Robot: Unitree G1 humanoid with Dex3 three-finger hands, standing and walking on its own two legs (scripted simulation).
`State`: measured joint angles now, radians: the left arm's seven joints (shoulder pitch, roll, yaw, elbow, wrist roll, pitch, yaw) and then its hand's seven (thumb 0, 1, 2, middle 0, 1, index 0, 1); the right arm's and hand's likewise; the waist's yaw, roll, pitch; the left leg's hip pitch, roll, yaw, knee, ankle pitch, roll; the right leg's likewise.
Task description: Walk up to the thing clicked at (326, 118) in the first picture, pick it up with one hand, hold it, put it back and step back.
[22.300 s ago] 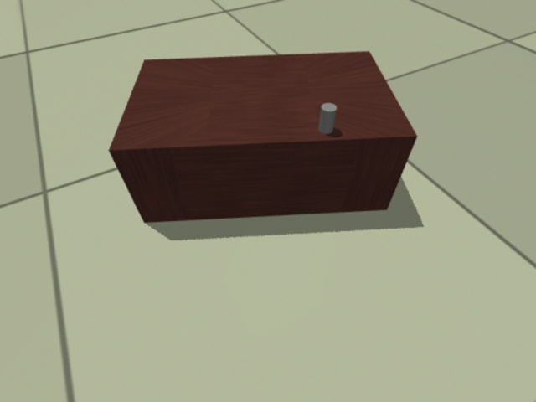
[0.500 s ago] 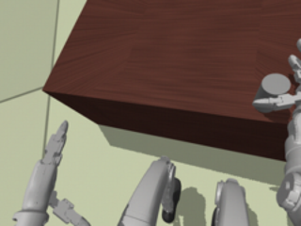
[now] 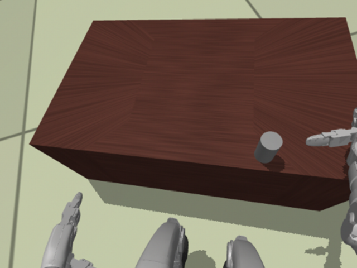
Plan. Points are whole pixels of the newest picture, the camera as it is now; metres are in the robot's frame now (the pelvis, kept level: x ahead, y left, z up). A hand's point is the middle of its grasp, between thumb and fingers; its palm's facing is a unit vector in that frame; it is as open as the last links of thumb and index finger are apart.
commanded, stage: home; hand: right
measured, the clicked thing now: (267, 148) +0.46 -0.16 -0.17
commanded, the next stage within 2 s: none
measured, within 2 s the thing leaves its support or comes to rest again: neither
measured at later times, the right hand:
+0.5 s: hand (321, 180) +0.32 -0.22 -0.01, palm faces +0.16 +0.96 -0.24, open 17.1 cm
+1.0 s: hand (306, 246) +0.20 -0.17 +0.00, palm faces +0.17 +0.95 -0.26, open 17.5 cm
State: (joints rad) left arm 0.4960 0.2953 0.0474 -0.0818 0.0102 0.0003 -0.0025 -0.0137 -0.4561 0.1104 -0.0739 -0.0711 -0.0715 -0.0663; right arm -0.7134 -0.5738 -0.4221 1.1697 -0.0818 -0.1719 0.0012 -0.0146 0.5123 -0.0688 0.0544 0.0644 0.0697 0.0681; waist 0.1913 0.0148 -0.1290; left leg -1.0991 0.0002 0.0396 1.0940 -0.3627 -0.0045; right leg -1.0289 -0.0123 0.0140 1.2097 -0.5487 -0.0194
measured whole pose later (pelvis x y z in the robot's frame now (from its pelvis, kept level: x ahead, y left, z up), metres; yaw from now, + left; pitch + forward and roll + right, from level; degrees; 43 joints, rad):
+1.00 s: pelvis +0.03 +0.02 +0.06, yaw -2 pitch +5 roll +1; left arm 0.28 0.21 -0.04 0.48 -0.04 -0.04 0.14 0.01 0.89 0.90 -0.20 -0.30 -0.20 -0.29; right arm 0.43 -0.20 0.01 0.08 0.03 0.17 -0.14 -0.01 0.55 -0.04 0.05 0.05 0.06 0.05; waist 0.01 -0.02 -0.08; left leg -0.59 0.00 0.06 0.85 -0.35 0.01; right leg -0.51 -0.01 0.04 0.90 -0.49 0.00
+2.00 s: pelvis +0.04 +0.02 +0.11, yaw -3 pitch -4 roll -1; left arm 0.17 0.33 -0.01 1.08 0.03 0.01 0.01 0.00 0.90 0.90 -0.20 -0.30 -0.20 -0.30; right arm 0.16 -0.31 0.01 1.08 -0.01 -0.01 -0.03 -0.01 0.54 -0.04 0.05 0.05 0.06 0.05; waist 0.00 -0.04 0.03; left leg -0.16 0.02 0.06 0.39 -0.16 0.01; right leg -0.05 0.01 0.04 0.35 -0.23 0.01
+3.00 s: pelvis +0.05 +0.04 +0.11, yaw -2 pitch -3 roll +0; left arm 0.16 0.35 0.00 1.12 0.02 0.01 0.01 0.00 0.90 0.90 -0.20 -0.30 -0.20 -0.30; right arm 0.12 -0.33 0.00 1.15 -0.01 -0.01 -0.02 0.00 0.51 -0.08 0.09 0.09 0.09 0.09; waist -0.01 -0.04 0.04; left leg -0.14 -0.02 0.06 0.34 -0.14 0.05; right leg -0.02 -0.03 0.04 0.30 -0.22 0.04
